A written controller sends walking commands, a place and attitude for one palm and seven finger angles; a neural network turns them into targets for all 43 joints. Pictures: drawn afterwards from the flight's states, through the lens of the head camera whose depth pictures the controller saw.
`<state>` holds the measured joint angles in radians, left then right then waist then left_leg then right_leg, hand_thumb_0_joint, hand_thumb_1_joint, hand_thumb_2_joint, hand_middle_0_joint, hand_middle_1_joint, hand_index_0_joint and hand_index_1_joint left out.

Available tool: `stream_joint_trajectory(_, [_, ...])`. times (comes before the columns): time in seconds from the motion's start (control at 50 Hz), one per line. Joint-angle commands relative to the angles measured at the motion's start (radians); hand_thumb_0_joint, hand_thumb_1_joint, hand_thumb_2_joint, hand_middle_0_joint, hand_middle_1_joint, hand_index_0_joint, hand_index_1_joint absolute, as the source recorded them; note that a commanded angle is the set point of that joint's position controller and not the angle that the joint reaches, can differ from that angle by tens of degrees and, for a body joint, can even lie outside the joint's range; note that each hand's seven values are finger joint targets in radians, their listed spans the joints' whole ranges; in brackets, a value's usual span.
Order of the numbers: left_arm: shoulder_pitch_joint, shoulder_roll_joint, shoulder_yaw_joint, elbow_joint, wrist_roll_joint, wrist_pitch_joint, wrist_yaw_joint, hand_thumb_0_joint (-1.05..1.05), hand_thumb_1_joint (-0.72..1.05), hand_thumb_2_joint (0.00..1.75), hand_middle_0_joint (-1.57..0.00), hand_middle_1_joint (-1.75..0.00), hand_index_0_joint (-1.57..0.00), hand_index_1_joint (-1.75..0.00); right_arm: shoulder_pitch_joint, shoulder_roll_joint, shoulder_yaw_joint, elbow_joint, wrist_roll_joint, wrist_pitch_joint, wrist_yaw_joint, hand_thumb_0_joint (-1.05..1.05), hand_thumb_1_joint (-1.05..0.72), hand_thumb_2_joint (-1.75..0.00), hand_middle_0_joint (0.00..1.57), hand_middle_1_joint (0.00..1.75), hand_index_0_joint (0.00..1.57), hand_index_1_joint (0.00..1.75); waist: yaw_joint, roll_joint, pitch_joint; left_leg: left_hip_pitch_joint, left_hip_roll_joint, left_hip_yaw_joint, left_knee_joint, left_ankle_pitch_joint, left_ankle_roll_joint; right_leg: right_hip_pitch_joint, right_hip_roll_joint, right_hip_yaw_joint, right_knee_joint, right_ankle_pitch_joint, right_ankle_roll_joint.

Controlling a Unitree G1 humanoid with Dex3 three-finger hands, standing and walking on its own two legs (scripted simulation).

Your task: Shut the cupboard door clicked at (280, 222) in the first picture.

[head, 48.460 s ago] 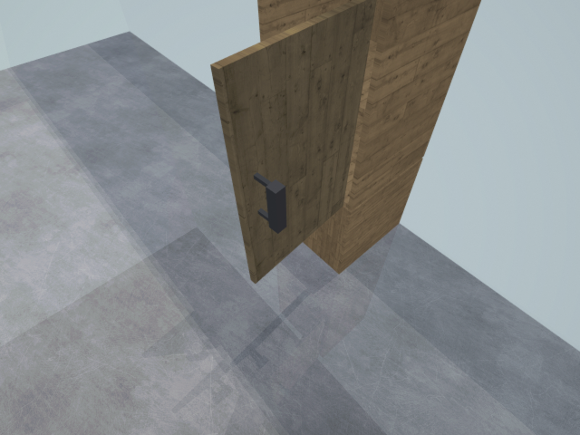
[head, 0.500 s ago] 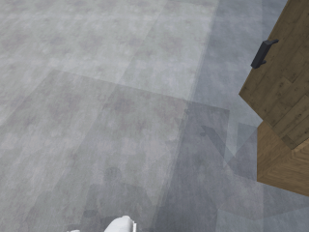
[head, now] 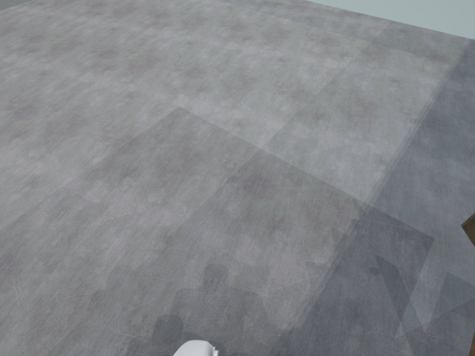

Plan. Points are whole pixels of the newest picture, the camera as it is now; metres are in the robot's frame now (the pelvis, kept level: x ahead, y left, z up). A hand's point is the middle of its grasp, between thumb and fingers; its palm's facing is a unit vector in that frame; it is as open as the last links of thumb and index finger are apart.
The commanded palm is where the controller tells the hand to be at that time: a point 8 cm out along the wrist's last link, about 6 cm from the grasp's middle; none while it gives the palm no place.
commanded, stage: walk to a spot facing it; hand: left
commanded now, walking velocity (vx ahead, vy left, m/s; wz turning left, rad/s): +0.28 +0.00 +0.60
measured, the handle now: out of the picture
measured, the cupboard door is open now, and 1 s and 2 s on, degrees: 42 42 42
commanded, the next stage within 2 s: turn to face it in 0.46 s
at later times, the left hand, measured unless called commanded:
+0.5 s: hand (108, 348) +0.16 +0.27 -0.16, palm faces +0.33 -0.91 -0.23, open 7.4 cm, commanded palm none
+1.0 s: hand (139, 276) +0.30 +0.25 -0.16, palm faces +0.27 -0.93 -0.23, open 7.2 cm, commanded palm none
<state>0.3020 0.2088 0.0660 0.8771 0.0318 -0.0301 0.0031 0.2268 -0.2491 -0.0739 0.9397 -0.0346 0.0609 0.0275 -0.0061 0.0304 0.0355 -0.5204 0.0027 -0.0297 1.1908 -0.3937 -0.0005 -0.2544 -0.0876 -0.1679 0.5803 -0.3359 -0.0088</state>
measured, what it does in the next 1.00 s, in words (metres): walks ahead: left foot, then right foot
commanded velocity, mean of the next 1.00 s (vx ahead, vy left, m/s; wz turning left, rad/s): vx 0.14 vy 0.00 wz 0.02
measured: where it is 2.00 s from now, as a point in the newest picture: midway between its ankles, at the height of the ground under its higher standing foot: (225, 326)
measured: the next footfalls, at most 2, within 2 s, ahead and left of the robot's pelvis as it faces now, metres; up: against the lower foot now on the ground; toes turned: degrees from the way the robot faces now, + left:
left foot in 0.28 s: +0.20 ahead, +0.15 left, +0.00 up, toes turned +19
right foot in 0.70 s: +0.38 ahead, -0.03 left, +0.00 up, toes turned +15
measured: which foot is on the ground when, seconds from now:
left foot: up 0.00-0.26, down 0.28-0.72, up 0.74-1.00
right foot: down 0.00-0.28, up 0.30-0.68, down 0.70-1.00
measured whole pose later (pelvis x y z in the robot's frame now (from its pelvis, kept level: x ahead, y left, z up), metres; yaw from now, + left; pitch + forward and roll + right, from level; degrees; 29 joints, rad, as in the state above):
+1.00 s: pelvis +0.30 +0.05 +0.01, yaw +12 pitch +2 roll +0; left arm 0.25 0.17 0.07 0.97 0.02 0.01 0.02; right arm 0.15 -0.18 -0.04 0.95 -0.01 0.04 -0.03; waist 0.01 0.00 0.08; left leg -0.44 0.02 0.01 0.91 -0.42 -0.06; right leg -0.26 0.04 0.04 0.42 -0.18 -0.04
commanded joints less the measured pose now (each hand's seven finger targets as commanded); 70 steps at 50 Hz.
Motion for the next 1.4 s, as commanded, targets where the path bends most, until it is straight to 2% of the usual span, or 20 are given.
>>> stream_joint_trajectory(0.0, [0.060, 0.122, 0.031, -0.018, 0.002, -0.043, 0.014, 0.00, 0.90, 0.90, -0.20, -0.30, -0.20, -0.30, -0.111, -0.012, 0.000, -0.124, 0.008, -0.047, 0.023, 0.00, -0.90, -0.90, 0.20, 0.30, 0.20, 0.30, 0.015, -0.194, 0.024, -0.182, 0.073, 0.050, -0.076, 0.091, -0.016, 0.183, -0.250, 0.109, -0.346, 0.246, -0.076])
stream_joint_trajectory(0.14, [0.154, 0.143, 0.034, 0.049, 0.001, -0.043, 0.017, 0.00, 0.90, 0.90, -0.20, -0.30, -0.20, -0.30, -0.225, 0.018, 0.021, -0.159, 0.008, -0.058, 0.042, 0.00, -0.90, -0.90, 0.20, 0.30, 0.20, 0.30, 0.057, -0.199, 0.032, -0.107, 0.055, 0.153, -0.436, 0.100, 0.023, 0.326, -0.286, -0.038, -0.268, 0.543, -0.063])
stream_joint_trajectory(0.22, [0.091, 0.189, 0.047, 0.038, -0.008, -0.036, 0.012, 0.00, 0.90, 0.90, -0.20, -0.30, -0.20, -0.30, -0.007, -0.057, -0.003, -0.111, -0.001, -0.073, 0.027, 0.00, -0.90, -0.90, 0.20, 0.30, 0.20, 0.30, -0.068, -0.133, -0.089, 0.338, -0.038, 0.213, -0.618, 0.129, 0.077, 0.177, -0.264, -0.140, 0.086, 0.675, -0.021])
stream_joint_trajectory(0.24, [0.089, 0.172, 0.045, 0.016, -0.012, -0.033, 0.001, 0.00, 0.90, 0.90, -0.20, -0.30, -0.20, -0.30, 0.132, -0.143, -0.026, -0.082, -0.006, -0.075, 0.013, 0.00, -0.90, -0.90, 0.20, 0.30, 0.20, 0.30, -0.139, -0.006, -0.187, 0.613, 0.049, 0.072, -0.675, 0.133, 0.124, -0.029, -0.217, -0.147, 0.345, 0.456, 0.015])
stream_joint_trajectory(0.26, [0.050, 0.110, 0.033, -0.045, -0.020, -0.028, -0.016, 0.00, 0.90, 0.90, -0.20, -0.30, -0.20, -0.30, 0.245, -0.285, -0.062, -0.065, -0.011, -0.081, 0.000, 0.00, -0.90, -0.90, 0.20, 0.30, 0.20, 0.30, -0.176, 0.262, -0.244, 0.796, 0.380, -0.455, -0.780, 0.243, 0.262, -0.397, -0.043, -0.085, 0.676, -0.245, 0.073])
stream_joint_trajectory(0.28, [-0.068, 0.121, 0.025, -0.109, -0.017, -0.021, -0.010, 0.00, 0.90, 0.90, -0.20, -0.30, -0.20, -0.30, 0.286, -0.319, -0.064, -0.043, 0.008, -0.074, -0.015, 0.00, -0.90, -0.90, 0.20, 0.30, 0.20, 0.30, -0.189, 0.097, -0.220, 0.764, 0.454, -0.554, -0.852, 0.296, 0.310, -0.496, -0.039, 0.086, 0.761, -0.254, 0.054])
stream_joint_trajectory(0.38, [-0.007, 0.079, 0.040, -0.032, 0.004, 0.011, -0.016, 0.00, 0.90, 0.90, -0.20, -0.30, -0.20, -0.30, -0.004, -0.135, -0.005, -0.114, 0.002, -0.101, -0.035, 0.00, -0.90, -0.90, 0.20, 0.30, 0.20, 0.30, -0.021, 0.104, -0.023, 0.239, 0.254, -0.254, -0.953, 0.002, 0.187, -0.343, -0.081, 0.160, 0.615, -0.018, 0.059])
stream_joint_trajectory(0.56, [-0.130, 0.066, 0.023, -0.092, -0.001, 0.024, -0.021, 0.00, 0.90, 0.90, -0.20, -0.30, -0.20, -0.30, 0.037, -0.114, -0.014, -0.062, 0.004, -0.096, -0.033, 0.00, -0.90, -0.90, 0.20, 0.30, 0.20, 0.30, -0.011, 0.052, -0.025, 0.262, 0.190, -0.183, -0.927, 0.164, 0.189, -0.229, 0.006, 0.117, 0.195, 0.111, 0.082])
stream_joint_trajectory(0.64, [-0.017, 0.059, 0.003, -0.028, -0.001, 0.003, -0.010, 0.00, 0.90, 0.90, -0.20, -0.30, -0.20, -0.30, 0.056, -0.060, 0.005, -0.015, 0.012, -0.094, -0.045, 0.00, -0.90, -0.90, 0.20, 0.30, 0.20, 0.30, 0.039, 0.011, -0.072, 0.252, 0.144, -0.067, -0.740, 0.295, 0.119, 0.072, 0.059, 0.097, -0.071, 0.217, 0.050])
stream_joint_trajectory(0.66, [0.033, 0.100, 0.008, -0.002, -0.002, -0.006, -0.004, 0.00, 0.90, 0.90, -0.20, -0.30, -0.20, -0.30, 0.076, -0.033, 0.013, 0.000, 0.018, -0.097, -0.042, 0.00, -0.90, -0.90, 0.20, 0.30, 0.20, 0.30, 0.060, -0.068, -0.082, 0.190, 0.092, -0.017, -0.654, 0.197, 0.072, 0.188, 0.002, 0.187, -0.132, 0.271, 0.030])
stream_joint_trajectory(0.7, [0.093, 0.201, 0.016, 0.023, -0.002, -0.013, 0.005, 0.00, 0.90, 0.90, -0.20, -0.30, -0.20, -0.30, 0.139, 0.012, 0.022, -0.013, 0.020, -0.090, -0.040, 0.00, -0.90, -0.90, 0.20, 0.30, 0.20, 0.30, 0.047, -0.269, -0.087, 0.044, -0.036, 0.100, -0.354, -0.253, 0.001, 0.257, -0.307, 0.564, -0.278, 0.416, -0.159])
stream_joint_trajectory(0.72, [0.069, 0.170, 0.016, 0.029, -0.009, -0.016, 0.011, 0.00, 0.90, 0.90, -0.20, -0.30, -0.20, -0.30, 0.131, -0.010, 0.018, -0.001, 0.014, -0.075, -0.049, 0.00, -0.90, -0.90, 0.20, 0.30, 0.20, 0.30, 0.036, -0.349, -0.090, 0.057, 0.006, 0.047, -0.258, -0.261, -0.002, 0.203, -0.282, 0.608, -0.304, 0.477, -0.187])
stream_joint_trajectory(0.84, [-0.001, 0.129, 0.029, 0.039, -0.013, 0.002, 0.025, 0.00, 0.90, 0.90, -0.20, -0.30, -0.20, -0.30, 0.025, 0.017, 0.028, 0.000, 0.024, -0.057, -0.053, 0.00, -0.90, -0.90, 0.20, 0.30, 0.20, 0.30, 0.016, -0.141, -0.142, 0.025, 0.023, 0.051, -0.204, -0.050, -0.051, 0.252, -0.155, 0.394, -0.198, 0.940, -0.179])
stream_joint_trajectory(1.0, [-0.043, 0.159, 0.059, 0.004, -0.002, 0.035, 0.020, 0.00, 0.90, 0.90, -0.20, -0.30, -0.20, -0.30, -0.063, -0.006, 0.012, -0.081, 0.027, -0.043, -0.057, 0.00, -0.90, -0.90, 0.20, 0.30, 0.20, 0.30, 0.015, -0.177, -0.099, 0.114, 0.013, 0.030, -0.418, -0.007, -0.052, 0.094, -0.121, 0.487, -0.220, 0.549, -0.173])
stream_joint_trajectory(1.06, [-0.095, 0.157, 0.059, -0.014, -0.012, 0.050, 0.014, 0.00, 0.90, 0.90, -0.20, -0.30, -0.20, -0.30, 0.024, -0.031, 0.010, -0.067, 0.030, -0.060, -0.064, 0.00, -0.90, -0.90, 0.20, 0.30, 0.20, 0.30, -0.036, -0.149, -0.112, 0.382, 0.007, 0.033, -0.714, 0.173, -0.044, -0.077, -0.050, 0.478, -0.144, 0.374, -0.093])
stream_joint_trajectory(1.08, [-0.086, 0.120, 0.050, -0.031, -0.020, 0.056, 0.009, 0.00, 0.90, 0.90, -0.20, -0.30, -0.20, -0.30, 0.040, -0.089, 0.004, -0.068, 0.023, -0.069, -0.070, 0.00, -0.90, -0.90, 0.20, 0.30, 0.20, 0.30, -0.037, -0.022, -0.108, 0.490, 0.122, -0.066, -0.818, 0.178, -0.011, -0.206, 0.040, 0.421, -0.067, 0.185, -0.047])
stream_joint_trajectory(1.1, [-0.058, 0.069, 0.041, -0.047, -0.026, 0.058, -0.002, 0.00, 0.90, 0.90, -0.20, -0.30, -0.20, -0.30, 0.049, -0.188, -0.014, -0.088, 0.008, -0.072, -0.072, 0.00, -0.90, -0.90, 0.20, 0.30, 0.20, 0.30, -0.035, 0.243, -0.106, 0.522, 0.374, -0.319, -0.900, 0.241, 0.098, -0.332, 0.167, 0.273, 0.129, -0.157, 0.010])
stream_joint_trajectory(1.12, [-0.085, 0.100, 0.039, -0.075, -0.017, 0.054, -0.008, 0.00, 0.90, 0.90, -0.20, -0.30, -0.20, -0.30, 0.054, -0.209, -0.016, -0.110, 0.008, -0.062, -0.074, 0.00, -0.90, -0.90, 0.20, 0.30, 0.20, 0.30, -0.045, 0.208, -0.065, 0.407, 0.483, -0.371, -0.921, 0.244, 0.189, -0.304, 0.128, 0.205, 0.320, -0.279, 0.033])
stream_joint_trajectory(1.22, [-0.074, 0.104, 0.049, -0.039, -0.009, 0.082, -0.038, 0.00, 0.90, 0.90, -0.20, -0.30, -0.20, -0.30, -0.075, -0.141, 0.007, -0.142, 0.004, -0.067, -0.077, 0.00, -0.90, -0.90, 0.20, 0.30, 0.20, 0.30, 0.021, 0.114, -0.047, 0.364, 0.329, -0.059, -0.864, 0.475, 0.159, -0.289, 0.057, 0.166, 0.537, -0.132, 0.068])
stream_joint_trajectory(1.38, [-0.164, 0.087, 0.033, -0.089, -0.007, 0.088, -0.046, 0.00, 0.90, 0.90, -0.20, -0.30, -0.20, -0.30, 0.005, -0.173, -0.015, -0.099, 0.001, -0.059, -0.062, 0.00, -0.90, -0.90, 0.20, 0.30, 0.20, 0.30, -0.022, 0.167, -0.049, 0.385, 0.358, 0.061, -0.820, 0.491, 0.142, -0.163, 0.064, 0.089, 0.235, -0.090, 0.056])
